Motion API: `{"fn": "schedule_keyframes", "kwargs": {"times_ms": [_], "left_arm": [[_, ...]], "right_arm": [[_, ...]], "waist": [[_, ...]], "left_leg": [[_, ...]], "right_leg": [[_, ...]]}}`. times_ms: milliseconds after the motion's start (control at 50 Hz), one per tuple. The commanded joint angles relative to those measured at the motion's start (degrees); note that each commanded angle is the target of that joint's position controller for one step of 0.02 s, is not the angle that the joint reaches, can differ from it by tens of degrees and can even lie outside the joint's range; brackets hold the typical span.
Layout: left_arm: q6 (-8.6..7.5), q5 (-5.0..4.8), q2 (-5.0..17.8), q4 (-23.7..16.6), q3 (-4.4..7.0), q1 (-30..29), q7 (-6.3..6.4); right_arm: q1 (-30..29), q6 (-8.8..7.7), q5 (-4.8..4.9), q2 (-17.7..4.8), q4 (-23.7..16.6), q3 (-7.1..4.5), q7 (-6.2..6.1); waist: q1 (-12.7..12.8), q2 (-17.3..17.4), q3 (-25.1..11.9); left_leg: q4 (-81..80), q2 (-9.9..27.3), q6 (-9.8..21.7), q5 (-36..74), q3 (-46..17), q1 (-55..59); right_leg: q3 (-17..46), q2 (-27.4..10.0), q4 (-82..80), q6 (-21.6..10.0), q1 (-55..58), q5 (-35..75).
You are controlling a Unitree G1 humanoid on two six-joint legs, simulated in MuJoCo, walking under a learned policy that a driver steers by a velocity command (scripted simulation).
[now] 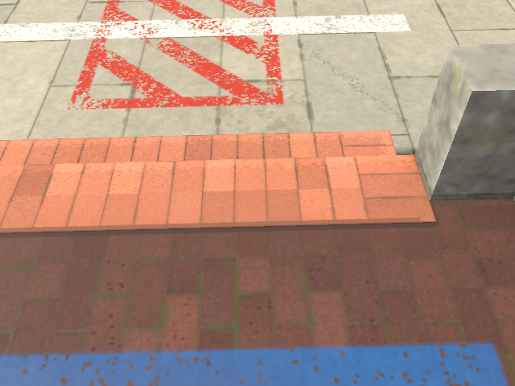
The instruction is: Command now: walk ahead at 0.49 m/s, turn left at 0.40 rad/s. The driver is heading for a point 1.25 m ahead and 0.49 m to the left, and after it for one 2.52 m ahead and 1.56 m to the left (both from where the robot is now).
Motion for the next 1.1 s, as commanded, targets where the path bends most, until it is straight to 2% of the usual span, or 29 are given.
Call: {"fn": "schedule_keyframes", "kwargs": {"times_ms": [20, 100, 140, 200, 220, 240, 260, 280, 300, 320, 340, 380, 420, 460, 560, 660, 700, 720, 740, 760, 780, 800, 820, 840, 860, 880, 920, 980, 1100], "left_arm": [[-1.03, -0.19, 5.2, -1.9, 0.41, 1.3, 0.6], [-0.67, -0.01, 5.6, 0.4, 0.09, 6.0, 1.73], [-0.18, 0.21, 6.4, 1.3, 0.13, 7.0, 2.23], [0.66, 0.3, 8.6, 1.7, 0.6, 5.8, 3.24], [1.16, 0.44, 9.7, 1.5, 0.92, 5.0, 3.28], [1.51, 0.38, 10.6, 0.9, 1.2, 4.1, 3.0], [1.37, 0.05, 10.7, -0.9, 1.25, 1.8, 2.47], [0.68, -1.09, 5.0, -5.1, 0.45, 2.7, 1.01], [-0.27, -0.62, 9.1, -7.2, 1.08, -3.5, 0.63], [-1.25, -0.83, 9.0, -9.2, 0.91, -8.4, 0.32], [-1.66, -1.0, 8.9, -9.1, 0.9, -7.7, 0.31], [0.53, 1.14, 7.6, -9.0, 0.8, -6.7, 0.33], [2.7, 2.16, 6.5, -9.4, 0.7, -5.9, -0.15], [3.56, 2.07, 6.4, -11.3, 0.61, -9.6, -0.45], [3.92, 1.45, 7.0, -16.2, 0.25, -22.4, -0.82], [3.21, 0.82, 7.7, -20.0, -0.41, -30.9, -1.2], [2.64, 0.55, 8.7, -20.7, -0.34, -30.4, -1.2], [2.33, 0.41, 9.5, -20.2, -0.12, -27.5, -1.07], [1.98, 0.31, 10.7, -18.7, 0.38, -22.3, -0.69], [1.37, 0.35, 12.3, -16.3, 1.14, -14.2, -0.08], [0.65, 1.38, 15.2, -15.0, 2.05, -5.6, 0.84], [0.97, 3.03, 20.8, -15.6, 3.32, -0.9, 1.47], [1.96, 1.91, 18.8, -15.7, 3.37, -3.9, 1.12], [2.35, 1.47, 13.6, -16.8, 2.32, -8.7, 0.96], [2.36, 1.1, 9.8, -16.9, 1.43, -11.6, 0.74], [2.2, 1.17, 8.6, -16.4, 1.02, -12.3, 0.72], [1.33, 0.71, 8.6, -14.6, 0.98, -10.5, 0.6], [-0.23, -0.03, 9.5, -13.1, 1.46, -8.1, -0.01], [-0.01, 0.25, 10.1, -11.0, 1.75, -5.0, -0.05]], "right_arm": [[-4.9, -0.51, 0.15, -0.8, -3.7, 0.27, 0.44], [-12.5, -0.54, 0.02, 0.0, -6.3, 1.04, 0.84], [-13.5, -0.61, -0.02, -0.3, -7.0, 0.98, 0.81], [-7.7, -0.48, -0.29, -1.9, -5.5, 0.1, 0.23], [-2.6, -0.62, -0.34, -3.1, -4.0, -0.56, 0.09], [4.4, -1.0, -0.65, -5.0, -1.8, -1.58, -0.11], [12.6, -1.16, -1.48, -8.8, 0.2, -3.19, -0.73], [12.4, -0.41, -0.83, -14.6, -1.1, -4.96, -1.43], [13.4, 0.33, 0.17, -14.3, -1.0, -4.78, -1.55], [9.8, 0.34, 0.65, -12.5, -0.9, -4.3, -2.09], [6.9, 0.11, 0.79, -9.2, -0.8, -3.57, -2.08], [3.6, -1.01, 1.03, -6.6, -1.2, -2.55, -2.29], [4.5, -2.26, 1.53, -7.5, -1.0, -2.42, -2.14], [6.5, -2.7, 1.54, -9.5, -0.6, -2.8, -2.01], [12.9, -2.24, 1.46, -9.7, -0.1, -2.79, -1.86], [17.1, -1.86, 0.63, -10.6, -0.3, -2.87, -2.5], [16.0, -1.88, 0.38, -11.6, -1.1, -3.13, -3.03], [14.1, -1.94, 0.33, -12.3, -1.7, -3.3, -3.2], [11.9, -2.12, 0.31, -13.1, -2.4, -3.49, -3.07], [10.5, -2.45, 0.6, -13.6, -2.8, -3.58, -2.54], [10.3, -2.99, 1.22, -11.5, -3.8, -3.07, -1.9], [15.6, -2.98, 3.57, -5.0, -5.9, -1.73, -1.97], [17.4, -2.5, 1.94, -8.9, -5.9, -2.03, -2.26], [15.0, -1.71, 0.82, -10.1, -4.8, -2.34, -2.29], [11.4, -1.38, 0.3, -9.5, -5.1, -2.14, -1.72], [10.1, -0.98, 0.14, -8.4, -5.5, -2.05, -1.22], [9.8, 0.44, -0.8, -7.3, -5.9, -1.86, -0.23], [5.7, 1.37, -0.69, -6.4, -8.2, -1.53, 0.72], [-5.6, 1.06, -0.27, -4.5, -12.7, -0.31, 2.02]], "waist": [[-0.3, -4.1, 4.6], [1.9, -4.5, 5.7], [1.7, -5.0, 5.2], [-1.7, -7.8, 1.0], [-4.0, -8.5, -1.8], [-7.1, -8.5, -5.6], [-11.6, -5.0, -9.9], [-8.1, 12.4, -16.1], [-9.4, 2.1, -16.8], [-7.8, -1.1, -8.7], [-4.5, -5.1, -3.6], [-0.3, -6.3, -0.3], [1.1, -4.6, -0.7], [0.7, -2.6, 0.2], [-4.1, 1.1, 0.9], [-7.1, 2.1, 1.2], [-5.9, 2.8, 1.1], [-4.1, 3.2, 0.7], [-1.6, 3.3, -1.2], [2.2, 1.0, -5.1], [5.7, -2.6, -11.8], [4.4, -14.8, -20.9], [1.7, -17.2, -21.6], [0.2, -9.2, -11.5], [0.0, -4.0, -5.7], [-0.7, -5.0, -2.9], [-1.8, -7.9, -1.2], [-2.1, -7.4, -0.8], [-0.6, -6.8, 1.4]], "left_leg": [[-7.3, -0.3, -0.6, 6.6, 2.7, -0.9], [-17.3, -1.3, 0.2, 6.4, 8.0, -0.3], [-20.4, -3.0, 1.5, 2.4, 10.1, 1.6], [-21.6, -8.0, 5.1, -6.5, 13.3, 10.9], [-22.9, -9.5, 6.7, -8.9, 13.2, 16.6], [-26.7, -10.5, 8.6, -8.9, 11.7, 26.0], [-30.3, -4.4, 12.0, -12.1, 2.4, 39.7], [-33.1, 14.4, 21.9, -10.4, -29.9, 60.6], [-39.5, 16.0, 23.9, -9.7, -38.5, 60.6], [-41.7, 14.8, 21.1, -7.8, -29.9, 53.6], [-43.4, 12.8, 18.1, -1.8, -24.7, 44.5], [-44.4, 7.1, 14.6, 7.5, -16.9, 34.1], [-44.7, 4.6, 13.9, 12.3, -13.7, 30.9], [-45.4, 2.8, 13.1, 13.9, -12.2, 28.8], [-44.2, 0.8, 9.1, 14.3, -13.0, 32.9], [-40.3, 2.3, 8.7, 17.9, -16.6, 40.5], [-38.3, 3.3, 7.6, 19.2, -18.3, 41.0], [-36.7, 3.3, 6.5, 20.9, -18.5, 39.4], [-32.8, 2.4, 5.2, 26.3, -18.1, 37.0], [-23.8, -0.3, 3.9, 29.0, -16.3, 34.9], [-10.4, -3.9, 2.7, 19.2, -13.7, 27.9], [7.8, -11.6, 0.5, -15.7, -6.6, 11.8], [15.3, -10.3, 1.0, -27.5, -5.1, 5.0], [17.8, -6.6, 0.9, -22.2, -4.8, 2.6], [15.7, -4.5, 0.5, -17.8, -3.8, 3.1], [13.3, -3.0, 0.1, -16.1, -3.2, 4.4], [11.7, -1.6, -0.7, -15.0, -2.0, 6.6], [10.2, -0.6, -1.1, -11.0, -1.6, 3.1], [-5.1, 0.3, -2.0, 1.4, 1.9, 0.7]], "right_leg": [[4.8, -15.8, -6.9, -0.9, -3.8, 18.9], [1.5, -17.1, -4.7, -0.4, 3.3, 28.4], [-0.2, -18.0, -1.3, -0.2, 7.4, 37.2], [-2.7, -19.2, 10.8, 0.5, 10.6, 61.2], [-3.1, -19.6, 18.7, 0.3, 10.0, 63.5], [-3.5, -19.5, 29.5, 0.2, 6.2, 58.3], [-3.9, -18.1, 45.7, 1.0, -5.6, 42.0], [-2.7, -5.0, 70.9, 4.9, -33.5, -13.4], [9.7, -3.5, 76.3, 4.3, -43.0, -15.4], [12.3, -7.7, 71.5, 3.8, -45.6, -9.3], [11.7, -9.7, 64.6, 3.8, -41.9, -6.1], [11.9, -11.6, 57.5, 5.4, -34.5, -6.1], [10.9, -11.5, 53.2, 6.9, -32.2, -6.2], [9.7, -11.6, 48.1, 8.1, -33.3, -2.3], [9.0, -10.1, 34.4, 8.7, -37.3, 9.6], [9.5, -7.3, 25.3, 7.5, -38.1, 10.1], [10.5, -6.5, 21.0, 6.5, -33.6, 8.5], [10.6, -5.8, 18.5, 5.7, -28.1, 6.8], [10.2, -4.2, 16.9, 4.7, -19.8, 4.4], [9.6, -3.5, 13.7, 3.4, -9.1, 5.4], [16.2, -10.9, 12.8, 1.2, 4.6, 0.4], [39.3, -28.5, 10.3, -3.9, 20.7, -5.8], [54.1, -31.2, 4.5, -7.1, 17.5, -11.7], [46.5, -29.2, 3.1, -6.3, 8.5, -16.6], [37.6, -26.0, 2.0, -5.2, 1.5, -13.5], [30.8, -23.4, 0.4, -3.6, -3.0, -7.4], [22.5, -20.8, -1.4, -2.7, -7.6, 1.6], [16.4, -21.2, -3.5, -3.6, -6.9, 10.0], [4.5, -19.0, -4.2, -2.5, -4.9, 15.7]]}}
Velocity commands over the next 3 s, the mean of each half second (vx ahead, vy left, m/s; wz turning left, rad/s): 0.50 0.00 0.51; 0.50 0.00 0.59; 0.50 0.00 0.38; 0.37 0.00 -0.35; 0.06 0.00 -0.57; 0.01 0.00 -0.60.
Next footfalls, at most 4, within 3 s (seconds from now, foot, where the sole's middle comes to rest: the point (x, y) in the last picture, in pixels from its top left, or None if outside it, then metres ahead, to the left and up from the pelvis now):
0.26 left None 0.29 0.09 -0.78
0.78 right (268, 334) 0.65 0.03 -0.78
1.30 left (149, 315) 0.70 0.37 -0.78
1.86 right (141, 222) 1.03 0.45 -0.78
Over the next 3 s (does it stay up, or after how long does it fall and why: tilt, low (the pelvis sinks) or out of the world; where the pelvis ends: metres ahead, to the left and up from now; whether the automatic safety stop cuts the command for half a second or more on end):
stays up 0.89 0.48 -0.01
